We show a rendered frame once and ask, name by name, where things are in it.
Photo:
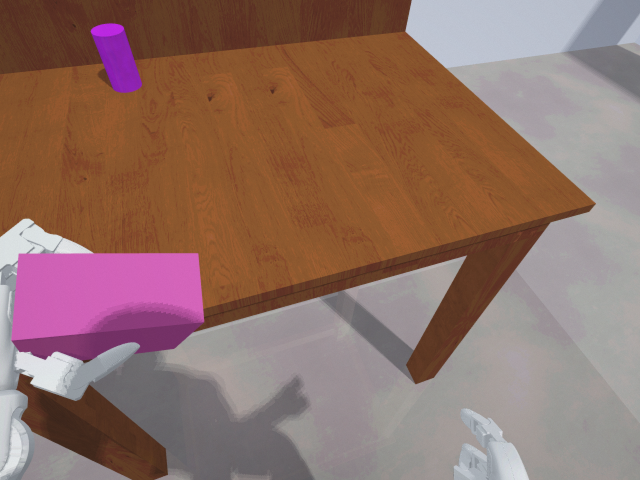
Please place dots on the right robot hand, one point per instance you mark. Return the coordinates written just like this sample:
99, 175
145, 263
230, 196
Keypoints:
502, 461

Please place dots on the left robot hand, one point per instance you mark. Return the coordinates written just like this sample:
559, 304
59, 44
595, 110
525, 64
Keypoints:
59, 374

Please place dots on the robot left forearm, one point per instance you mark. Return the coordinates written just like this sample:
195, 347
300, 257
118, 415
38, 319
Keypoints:
17, 442

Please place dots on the sponge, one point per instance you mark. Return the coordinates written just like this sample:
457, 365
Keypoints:
83, 304

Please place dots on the table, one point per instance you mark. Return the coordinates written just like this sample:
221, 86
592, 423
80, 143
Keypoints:
300, 147

